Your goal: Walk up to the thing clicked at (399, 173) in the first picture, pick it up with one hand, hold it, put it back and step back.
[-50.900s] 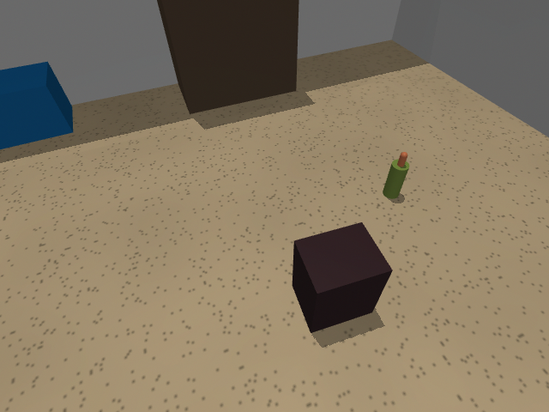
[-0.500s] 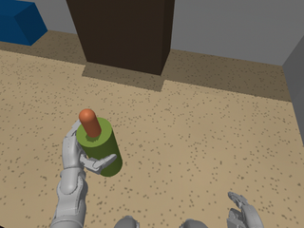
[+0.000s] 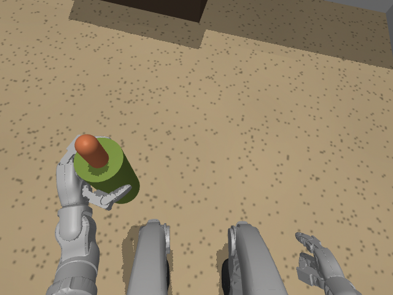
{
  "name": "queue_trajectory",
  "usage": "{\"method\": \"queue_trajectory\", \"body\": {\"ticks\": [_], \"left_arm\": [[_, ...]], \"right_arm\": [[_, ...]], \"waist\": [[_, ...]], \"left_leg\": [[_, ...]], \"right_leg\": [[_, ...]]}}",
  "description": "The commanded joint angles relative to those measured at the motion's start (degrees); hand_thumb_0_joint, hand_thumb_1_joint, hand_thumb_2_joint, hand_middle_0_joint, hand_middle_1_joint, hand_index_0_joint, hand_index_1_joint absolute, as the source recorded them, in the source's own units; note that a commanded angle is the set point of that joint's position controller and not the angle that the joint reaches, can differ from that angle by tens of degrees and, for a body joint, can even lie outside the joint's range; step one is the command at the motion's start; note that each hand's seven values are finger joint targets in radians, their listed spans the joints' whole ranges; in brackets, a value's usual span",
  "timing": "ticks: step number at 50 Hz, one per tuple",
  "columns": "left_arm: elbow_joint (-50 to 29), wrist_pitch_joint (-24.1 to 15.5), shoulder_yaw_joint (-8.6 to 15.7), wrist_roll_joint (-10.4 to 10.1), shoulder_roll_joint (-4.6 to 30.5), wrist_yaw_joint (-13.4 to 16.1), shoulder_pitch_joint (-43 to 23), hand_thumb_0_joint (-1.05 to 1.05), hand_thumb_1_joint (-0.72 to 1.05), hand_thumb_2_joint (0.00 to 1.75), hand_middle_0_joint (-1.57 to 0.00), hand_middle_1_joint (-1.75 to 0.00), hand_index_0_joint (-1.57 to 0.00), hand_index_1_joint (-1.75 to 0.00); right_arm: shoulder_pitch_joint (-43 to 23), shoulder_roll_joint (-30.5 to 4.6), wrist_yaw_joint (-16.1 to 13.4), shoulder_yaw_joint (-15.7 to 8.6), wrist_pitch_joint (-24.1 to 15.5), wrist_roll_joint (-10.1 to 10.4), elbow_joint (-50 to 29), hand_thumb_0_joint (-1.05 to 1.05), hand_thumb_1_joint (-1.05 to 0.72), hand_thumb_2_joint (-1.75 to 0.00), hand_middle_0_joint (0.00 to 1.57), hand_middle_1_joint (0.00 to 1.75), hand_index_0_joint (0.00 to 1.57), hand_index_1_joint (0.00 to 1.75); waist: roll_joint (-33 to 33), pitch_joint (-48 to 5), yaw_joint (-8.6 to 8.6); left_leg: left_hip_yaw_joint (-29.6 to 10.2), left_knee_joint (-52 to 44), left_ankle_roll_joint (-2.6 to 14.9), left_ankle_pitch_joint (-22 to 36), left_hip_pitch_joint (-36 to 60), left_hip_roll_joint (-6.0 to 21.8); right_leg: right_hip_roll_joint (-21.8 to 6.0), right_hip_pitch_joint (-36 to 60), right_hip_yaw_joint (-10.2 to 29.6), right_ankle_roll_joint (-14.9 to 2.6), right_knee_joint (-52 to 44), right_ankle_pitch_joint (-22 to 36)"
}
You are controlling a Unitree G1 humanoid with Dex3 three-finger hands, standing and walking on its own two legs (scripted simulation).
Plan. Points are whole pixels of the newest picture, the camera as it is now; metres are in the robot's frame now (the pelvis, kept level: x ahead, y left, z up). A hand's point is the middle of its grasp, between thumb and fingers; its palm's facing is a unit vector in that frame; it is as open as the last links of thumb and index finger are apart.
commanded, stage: crouch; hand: left
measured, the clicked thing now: (108, 170) +0.35 +0.20 -0.01
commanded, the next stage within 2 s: lower in 1.22 s
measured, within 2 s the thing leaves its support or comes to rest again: neither
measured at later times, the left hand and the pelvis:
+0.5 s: hand (121, 192) +0.35 +0.22 -0.20, palm faces +0.18 -0.98 +0.01, open 11.3 cm; pelvis -0.05 +0.00 -0.17, yaw -3 degrees
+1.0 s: hand (126, 198) +0.35 +0.22 -0.28, palm faces +0.17 -0.99 +0.00, open 11.3 cm; pelvis -0.05 +0.00 -0.23, yaw -5 degrees
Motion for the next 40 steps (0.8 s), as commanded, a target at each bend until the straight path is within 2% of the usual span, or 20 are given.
{"method": "queue_trajectory", "body": {"ticks": [1,4,5,6,9,11,12,13,18,19,21,23,24,26,27,30,32,33,38,40], "left_arm": [[-8.6,-4.6,1.8,-0.5,7.2,-1.6,-12.2,0.0,0.1,1.24,-1.28,-1.37,-1.28,-1.38],[-7.0,-5.5,4.5,-0.2,9.7,-2.3,-14.2,0.0,0.1,1.24,-1.27,-1.37,-1.28,-1.38],[-6.6,-5.8,4.0,-0.1,9.3,-2.4,-16.0,0.0,0.1,1.25,-1.27,-1.37,-1.27,-1.38],[-6.2,-6.1,5.8,0.0,11.0,-2.4,-17.7,0.0,0.12,1.26,-1.26,-1.37,-1.27,-1.39],[-4.7,-6.7,7.0,0.0,11.9,-2.4,-19.4,0.0,0.1,1.27,-1.26,-1.38,-1.26,-1.39],[-3.7,-6.8,6.1,0.0,11.4,-2.8,-22.4,0.0,0.09,1.27,-1.26,-1.38,-1.27,-1.4],[-3.7,-6.9,7.8,0.1,13.3,-2.6,-23.2,0.0,0.08,1.26,-1.26,-1.37,-1.26,-1.39],[-3.8,-6.9,6.7,0.4,12.9,-3.1,-24.4,0.0,0.08,1.26,-1.26,-1.37,-1.26,-1.39],[-2.6,-6.0,9.4,0.8,15.7,-3.5,-25.8,0.0,0.06,1.24,-1.24,-1.35,-1.24,-1.37],[-1.8,-5.8,8.5,0.8,14.9,-3.6,-25.9,0.0,0.05,1.24,-1.25,-1.35,-1.25,-1.37],[-1.1,-5.3,9.7,0.5,15.6,-3.7,-24.6,0.0,0.05,1.24,-1.24,-1.34,-1.24,-1.36],[-1.0,-5.0,8.6,0.5,14.7,-3.7,-26.3,0.0,0.04,1.26,-1.26,-1.36,-1.26,-1.38],[-0.6,-4.9,9.8,0.7,16.0,-3.6,-25.5,0.0,0.05,1.26,-1.24,-1.35,-1.24,-1.37],[-0.3,-4.7,9.1,0.9,15.7,-3.5,-26.2,0.0,0.03,1.25,-1.25,-1.36,-1.25,-1.38],[-0.5,-4.8,10.5,0.9,17.1,-3.4,-26.4,0.0,0.03,1.25,-1.23,-1.35,-1.24,-1.37],[-1.1,-5.0,10.6,0.7,16.9,-3.1,-25.8,0.0,0.04,1.24,-1.23,-1.34,-1.23,-1.36],[0.2,-4.9,9.3,0.7,15.9,-3.1,-26.4,0.0,0.06,1.25,-1.22,-1.34,-1.23,-1.36],[-0.3,-5.1,10.6,0.7,17.6,-2.9,-26.7,0.0,0.05,1.25,-1.21,-1.34,-1.22,-1.35],[-0.2,-5.7,11.4,0.8,19.6,-3.0,-25.6,0.0,0.04,1.23,-1.21,-1.33,-1.22,-1.34],[0.7,-5.7,10.2,0.8,18.3,-3.3,-24.5,0.0,0.05,1.23,-1.19,-1.32,-1.2,-1.33]], "right_arm": [[2.4,-9.8,0.1,-3.7,-1.3,-0.6,-4.7,0.0,-0.91,-0.91,0.2,0.3,0.2,0.3],[1.8,-10.3,0.5,-3.4,-1.2,-1.2,-3.6,0.0,-0.91,-0.91,0.2,0.3,0.2,0.3],[1.9,-10.1,0.6,-3.4,-1.1,-1.3,-3.4,0.0,-0.91,-0.91,0.2,0.3,0.2,0.3],[1.8,-10.3,0.6,-3.3,-1.0,-1.5,-3.4,0.0,-0.91,-0.91,0.2,0.3,0.2,0.3],[0.8,-9.8,0.9,-2.7,-1.0,-2.1,-3.2,0.0,-0.9,-0.91,0.2,0.3,0.2,0.3],[0.3,-9.8,1.0,-2.6,-1.2,-2.5,-3.0,0.0,-0.91,-0.91,0.2,0.3,0.2,0.3],[0.5,-9.8,0.9,-2.5,-1.2,-2.5,-3.0,0.0,-0.91,-0.91,0.2,0.3,0.2,0.3],[0.6,-10.1,0.9,-2.5,-1.2,-2.5,-2.7,0.0,-0.91,-0.91,0.2,0.3,0.2,0.3],[0.6,-10.8,0.8,-2.1,-0.8,-2.6,-2.2,0.0,-0.91,-0.91,0.2,0.3,0.2,0.3],[-0.1,-10.6,0.8,-1.9,-0.8,-2.7,-2.3,0.0,-0.91,-0.91,0.2,0.3,0.2,0.3],[0.2,-11.1,0.7,-1.9,-0.5,-2.5,-2.1,0.0,-0.91,-0.91,0.2,0.3,0.2,0.3],[0.3,-11.6,0.6,-2.0,-0.5,-2.5,-1.7,0.0,-0.91,-0.91,0.2,0.3,0.2,0.3],[0.3,-11.6,0.5,-1.8,-0.4,-2.6,-1.6,0.0,-0.91,-0.91,0.2,0.3,0.2,0.3],[-0.3,-12.0,0.6,-1.7,-0.4,-2.5,-1.8,0.0,-0.91,-0.91,0.2,0.3,0.2,0.3],[-0.5,-11.9,0.6,-1.5,-0.3,-2.5,-1.7,0.0,-0.91,-0.91,0.2,0.3,0.2,0.3],[-0.2,-12.5,0.6,-1.5,-0.1,-2.7,-1.5,0.0,-0.91,-0.91,0.2,0.3,0.2,0.3],[-0.6,-12.7,0.6,-1.3,-0.1,-2.8,-1.3,0.0,-0.91,-0.91,0.2,0.3,0.2,0.3],[-0.4,-12.7,0.5,-1.1,0.0,-2.9,-1.1,0.0,-0.91,-0.91,0.2,0.3,0.2,0.3],[-0.6,-13.2,0.5,-0.6,0.2,-3.3,-0.7,0.0,-0.91,-0.91,0.2,0.3,0.2,0.3],[-1.3,-13.3,0.6,-0.4,0.4,-3.5,-0.6,0.0,-0.91,-0.91,0.2,0.3,0.2,0.3]], "waist": [[3.3,-30.5,-0.03],[5.0,-31.6,0.66],[4.8,-32.2,-0.27],[4.5,-31.8,-0.06],[3.6,-32.3,0.49],[4.0,-30.8,-0.61],[3.1,-31.6,-0.02],[4.1,-32.2,-0.48],[5.1,-32.8,0.13],[5.8,-31.9,0.16],[5.8,-31.4,0.68],[6.3,-29.5,-0.62],[5.6,-30.0,0.04],[6.1,-28.0,-0.51],[6.0,-28.0,0.0],[6.3,-29.5,-0.05],[5.7,-27.3,-1.19],[5.3,-27.3,-0.89],[5.5,-28.5,-0.77],[5.8,-27.3,-1.06]], "left_leg": [[0.3,-4.4,2.15,19.6,17.1,-2.0],[-0.5,-1.2,1.76,18.4,14.8,-2.0],[-0.4,0.6,1.83,17.7,12.9,-2.0],[-0.2,1.5,1.89,15.3,11.0,-1.9],[0.9,5.1,1.99,11.0,5.3,-1.9],[1.6,7.5,1.89,6.8,0.6,-2.0],[1.9,8.5,1.85,5.5,-1.2,-2.0],[1.8,9.3,1.79,5.2,-0.5,-1.9],[1.9,12.5,1.69,4.0,-3.1,-2.0],[2.2,13.3,1.68,2.8,-4.5,-2.0],[2.3,14.2,1.71,2.4,-6.0,-2.1],[2.2,15.4,1.78,0.3,-8.2,-2.2],[2.2,16.1,1.81,0.8,-8.6,-2.2],[1.7,16.6,1.85,-1.4,-10.4,-2.2],[1.7,17.2,1.84,-1.4,-10.7,-2.2],[1.7,19.0,1.74,-0.5,-11.2,-2.3],[1.9,20.4,1.94,-1.8,-13.5,-2.4],[2.1,21.1,2.03,-1.6,-14.7,-2.4],[1.9,23.6,1.98,-0.4,-15.9,-2.4],[2.0,24.4,1.93,0.1,-16.0,-2.2]], "right_leg": [[2.4,5.5,0.3,-2.44,-5.2,19.3],[2.5,-0.2,-0.9,-2.99,0.3,17.2],[2.5,-1.0,-1.0,-2.93,1.6,17.0],[2.5,-2.2,-0.8,-2.9,2.2,15.1],[2.5,-3.1,0.3,-2.68,3.9,11.6],[2.4,-5.0,0.9,-2.53,4.9,8.1],[2.3,-4.4,1.2,-2.43,5.3,6.7],[2.4,-6.4,0.7,-2.57,6.6,6.6],[2.8,-11.5,-1.9,-3.04,12.6,6.3],[2.8,-12.4,-1.7,-3.09,13.2,5.1],[2.9,-13.8,-2.3,-3.12,14.6,4.9],[2.9,-16.3,-2.9,-3.2,16.1,3.6],[2.9,-16.4,-2.9,-3.1,16.6,4.0],[2.9,-19.0,-3.5,-3.27,18.2,2.3],[2.9,-19.3,-3.6,-3.21,18.9,2.5],[3.0,-19.7,-3.9,-3.32,20.6,3.2],[3.0,-21.2,-3.9,-3.18,20.9,2.4],[3.1,-20.1,-3.8,-3.09,20.9,2.4],[3.4,-19.9,-4.1,-3.0,22.9,3.6],[3.6,-20.7,-4.2,-3.0,23.5,4.0]]}}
